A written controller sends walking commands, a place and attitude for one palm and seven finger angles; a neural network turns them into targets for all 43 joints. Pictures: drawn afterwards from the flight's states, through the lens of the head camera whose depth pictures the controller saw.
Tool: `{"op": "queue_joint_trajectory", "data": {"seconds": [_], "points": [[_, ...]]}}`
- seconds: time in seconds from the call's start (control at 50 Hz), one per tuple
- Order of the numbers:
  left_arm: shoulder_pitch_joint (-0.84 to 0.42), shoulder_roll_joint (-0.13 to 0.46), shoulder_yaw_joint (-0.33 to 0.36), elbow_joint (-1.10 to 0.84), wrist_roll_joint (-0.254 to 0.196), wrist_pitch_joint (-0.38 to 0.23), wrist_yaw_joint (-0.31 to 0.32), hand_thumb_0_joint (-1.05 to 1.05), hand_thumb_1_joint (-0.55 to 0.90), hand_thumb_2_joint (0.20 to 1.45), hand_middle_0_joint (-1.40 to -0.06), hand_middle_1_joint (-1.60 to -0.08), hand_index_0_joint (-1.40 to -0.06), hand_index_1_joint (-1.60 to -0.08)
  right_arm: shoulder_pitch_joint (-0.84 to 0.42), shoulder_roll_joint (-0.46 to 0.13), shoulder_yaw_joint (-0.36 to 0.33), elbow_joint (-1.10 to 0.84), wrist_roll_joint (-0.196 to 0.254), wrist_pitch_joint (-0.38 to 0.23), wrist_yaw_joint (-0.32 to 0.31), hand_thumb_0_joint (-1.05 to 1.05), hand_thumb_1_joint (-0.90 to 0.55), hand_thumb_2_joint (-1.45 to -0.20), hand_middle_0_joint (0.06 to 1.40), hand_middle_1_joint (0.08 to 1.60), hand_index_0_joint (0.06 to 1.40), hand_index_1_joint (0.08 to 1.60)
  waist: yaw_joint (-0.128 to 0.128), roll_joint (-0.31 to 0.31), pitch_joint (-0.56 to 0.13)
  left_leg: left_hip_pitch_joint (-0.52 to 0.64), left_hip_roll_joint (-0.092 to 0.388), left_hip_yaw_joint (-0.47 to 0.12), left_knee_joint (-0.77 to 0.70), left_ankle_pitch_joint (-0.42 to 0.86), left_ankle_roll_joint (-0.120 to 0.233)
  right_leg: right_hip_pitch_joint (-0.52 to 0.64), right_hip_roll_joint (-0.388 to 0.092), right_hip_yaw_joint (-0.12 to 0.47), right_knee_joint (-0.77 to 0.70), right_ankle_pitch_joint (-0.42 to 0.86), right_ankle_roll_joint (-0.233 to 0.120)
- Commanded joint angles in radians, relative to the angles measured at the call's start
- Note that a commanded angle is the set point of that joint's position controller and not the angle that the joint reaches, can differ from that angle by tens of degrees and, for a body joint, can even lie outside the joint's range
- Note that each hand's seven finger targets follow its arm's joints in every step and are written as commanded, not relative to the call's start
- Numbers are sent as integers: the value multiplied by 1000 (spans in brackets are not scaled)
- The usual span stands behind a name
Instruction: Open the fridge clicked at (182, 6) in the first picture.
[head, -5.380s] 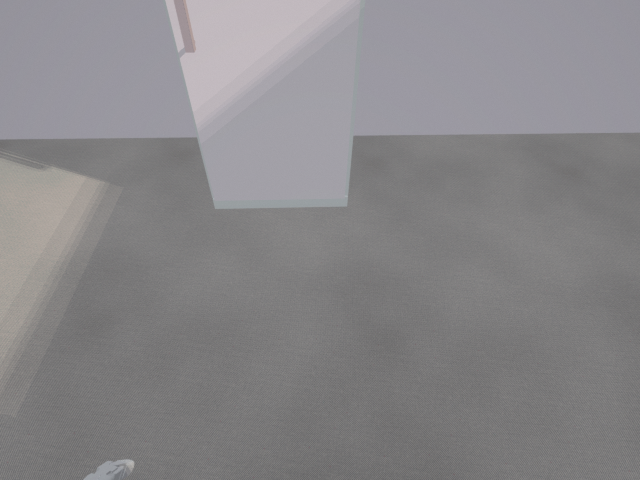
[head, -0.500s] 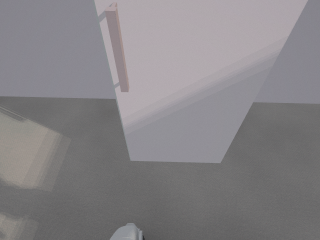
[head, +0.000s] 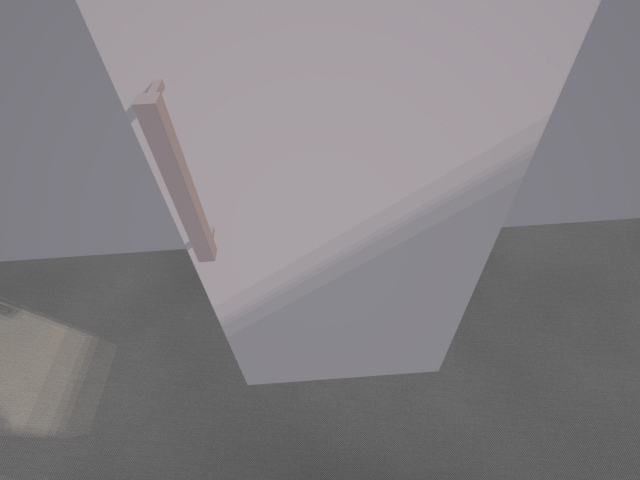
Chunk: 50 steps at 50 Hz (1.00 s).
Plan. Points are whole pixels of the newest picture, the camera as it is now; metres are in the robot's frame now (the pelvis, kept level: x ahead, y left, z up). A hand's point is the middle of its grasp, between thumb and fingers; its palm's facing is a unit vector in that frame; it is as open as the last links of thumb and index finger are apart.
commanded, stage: come to a stop and stand still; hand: left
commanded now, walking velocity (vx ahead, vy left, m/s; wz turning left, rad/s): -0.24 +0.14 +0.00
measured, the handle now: (186, 181) +0.48 +0.21 +0.13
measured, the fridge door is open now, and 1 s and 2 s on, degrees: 0 0 0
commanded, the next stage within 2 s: look again from close up in 1.84 s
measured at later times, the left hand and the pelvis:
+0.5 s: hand out of the picture -0.04 +0.25 -0.17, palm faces +0.09 -0.98 -0.19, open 7.4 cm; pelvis -0.05 +0.05 +0.01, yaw +1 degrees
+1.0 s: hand out of the picture -0.04 +0.17 -0.17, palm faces +0.05 -0.98 -0.20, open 7.2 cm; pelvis -0.05 +0.00 +0.01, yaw +1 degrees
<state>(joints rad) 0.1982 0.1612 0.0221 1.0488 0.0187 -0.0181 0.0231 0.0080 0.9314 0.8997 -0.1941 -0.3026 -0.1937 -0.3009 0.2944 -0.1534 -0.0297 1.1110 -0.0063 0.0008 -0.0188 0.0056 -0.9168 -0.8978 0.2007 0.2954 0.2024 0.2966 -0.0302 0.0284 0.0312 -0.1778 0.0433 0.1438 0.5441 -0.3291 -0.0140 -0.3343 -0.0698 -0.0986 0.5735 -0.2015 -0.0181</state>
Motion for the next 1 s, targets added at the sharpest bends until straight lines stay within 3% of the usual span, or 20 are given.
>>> {"op": "queue_joint_trajectory", "data": {"seconds": [0.0, 0.06, 0.12, 0.2, 0.24, 0.26, 0.3, 0.32, 0.34, 0.38, 0.44, 0.58, 0.68, 0.72, 0.76, 0.78, 0.8, 0.84, 0.9, 0.98], "points": [[74, 180, 35, -25, -1, 8, 19, 0, 900, 900, -200, -300, -200, -300, 75, -56, -24, -34, 0, 24, -7, 0, -900, -900, 200, 300, 200, 300, 36, -264, -27, -97, 16, -52, 162, -160, -14, 119, -281, 247, -231, 543, -142], [66, 189, 57, -40, 7, 18, 32, 0, 900, 900, -200, -300, -200, -300, 45, -62, -34, -53, 1, 37, -10, 0, -900, -900, 200, 300, 200, 300, 64, -188, -70, -202, -2, -113, 386, -232, -18, 205, -324, 260, -202, 693, -200], [33, 201, 74, -64, 14, 25, 39, 0, 900, 900, -200, -300, -200, -300, 28, -57, -38, -79, 1, 42, -6, 0, -900, -900, 200, 300, 200, 300, 65, -140, -125, -226, -2, -140, 401, -229, -29, 247, -319, 223, -183, 664, -197], [-12, 195, 75, -84, 19, 35, 32, 0, 900, 900, -200, -300, -200, -300, 60, -42, -39, -91, 2, 36, 0, 0, -900, -900, 200, 300, 200, 300, 44, -210, -137, -130, -14, -97, 209, -140, -31, 174, -263, 202, -212, 364, -153], [-47, 187, 74, -92, 14, 44, 26, 0, 900, 900, -200, -300, -200, -300, 135, -39, -34, -73, -1, 25, 2, 0, -900, -900, 200, 300, 200, 300, 5, -222, -134, 3, -23, -68, 4, 5, -20, 66, -211, 176, -197, 86, -91], [-50, 162, 64, -92, 7, 50, 21, 0, 900, 900, -200, -300, -200, -300, 159, -49, -32, -61, -2, 18, 2, 0, -900, -900, 200, 300, 200, 300, -6, -180, -111, 89, -16, -74, -109, 64, -13, -28, -156, 141, -168, -98, -43], [-40, 51, 39, -108, -8, 62, 12, 0, 900, 900, -200, -300, -200, -300, 91, -164, -46, -99, -20, 3, -4, 0, -900, -900, 200, 300, 200, 300, -3, 252, -2, -78, 272, -450, -414, -230, 66, -154, 23, 27, 101, -274, 60], [-61, 65, 42, -107, -4, 64, 10, 0, 900, 900, -200, -300, -200, -300, 7, -183, -41, -133, -27, 5, -9, 0, -900, -900, 200, 300, 200, 300, 8, 218, 78, -255, 318, -504, -481, -355, 120, -101, 18, 99, 185, -240, 51], [-47, 82, 49, -83, 6, 70, 4, 0, 900, 900, -200, -300, -200, -300, -50, -172, -37, -139, -30, 0, -11, 0, -900, -900, 200, 300, 200, 300, 26, 203, 94, -295, 298, -480, -506, -394, 121, -74, 11, 129, 264, -198, 49], [23, 78, 53, -44, 12, 71, -11, 0, 900, 900, -200, -300, -200, -300, -68, -155, -31, -136, -27, -6, -20, 0, -900, -900, 200, 300, 200, 300, 53, 115, 122, -229, 243, -381, -462, -300, 101, -137, 39, 139, 396, -128, 52], [64, 81, 47, -13, 12, 52, -21, 0, 900, 900, -200, -300, -200, -300, 7, -147, -33, -113, -21, -20, -25, 0, -900, -900, 200, 300, 200, 300, 27, 58, 96, -39, 217, -312, -421, -151, 108, -226, 37, 121, 422, -90, 64], [11, 65, 32, -38, 6, 48, -25, 0, 900, 900, -200, -300, -200, -300, 134, -152, -42, -54, -25, -23, -34, 0, -900, -900, 200, 300, 200, 300, -32, 91, 37, 133, 280, -329, -351, 145, 175, -184, 3, 96, 220, -205, 63], [110, 24, 18, 12, -5, 32, -17, 0, 900, 900, -200, -300, -200, -300, 81, -156, -40, -34, -19, -15, -27, 0, -900, -900, 200, 300, 200, 300, 15, 124, -31, 38, 220, -267, -251, 240, 140, 80, 43, 34, -57, -119, 46], [160, 54, 19, 40, -3, 16, -6, 0, 900, 900, -200, -300, -200, -300, 89, -109, -32, -22, -5, -17, -22, 0, -900, -900, 200, 300, 200, 300, 35, 23, -54, -61, 144, -194, -155, 207, 68, 258, 5, 75, -250, 55, 39], [169, 136, 24, 59, -6, 2, 7, 0, 900, 900, -200, -300, -200, -300, 63, -21, -1, -34, 2, -15, -13, 0, -900, -900, 200, 300, 200, 300, 34, -207, -14, -182, 27, -69, -48, -41, -5, 266, -203, 268, -326, 94, -42], [146, 142, 20, 51, -6, 3, 7, 0, 900, 900, -200, -300, -200, -300, 58, -22, -1, -36, -5, -11, -9, 0, -900, -900, 200, 300, 200, 300, 29, -181, 2, -147, 26, -79, -20, -76, -6, 192, -223, 267, -335, 47, -74], [140, 118, 22, 53, -5, -3, 11, 0, 900, 900, -200, -300, -200, -300, 43, -19, -2, -30, -13, 1, -10, 0, -900, -900, 200, 300, 200, 300, 38, -284, 27, -141, 32, -84, 31, -83, -6, 150, -185, 271, -356, 59, -82], [112, 80, 8, 59, -8, -3, 14, 0, 900, 900, -200, -300, -200, -300, 64, -24, 0, -4, -11, 5, -15, 0, -900, -900, 200, 300, 200, 300, 19, -208, 76, -138, 47, -106, 47, -35, -7, 147, -161, 224, -314, 225, -95], [110, 72, 1, 63, -16, -6, 15, 0, 900, 900, -200, -300, -200, -300, 111, -18, 6, 33, -5, -4, -17, 0, -900, -900, 200, 300, 200, 300, 6, -96, 20, -35, 55, -108, -75, 177, -7, 170, -113, 153, -231, 334, -65], [110, 64, -1, 64, -19, 2, 16, 0, 900, 900, -200, -300, -200, -300, 85, -47, 8, 44, -6, -6, -25, 0, -900, -900, 200, 300, 200, 300, 17, -40, 52, 23, 89, -118, -132, 274, -5, 122, -51, 134, -252, 186, -14]]}}
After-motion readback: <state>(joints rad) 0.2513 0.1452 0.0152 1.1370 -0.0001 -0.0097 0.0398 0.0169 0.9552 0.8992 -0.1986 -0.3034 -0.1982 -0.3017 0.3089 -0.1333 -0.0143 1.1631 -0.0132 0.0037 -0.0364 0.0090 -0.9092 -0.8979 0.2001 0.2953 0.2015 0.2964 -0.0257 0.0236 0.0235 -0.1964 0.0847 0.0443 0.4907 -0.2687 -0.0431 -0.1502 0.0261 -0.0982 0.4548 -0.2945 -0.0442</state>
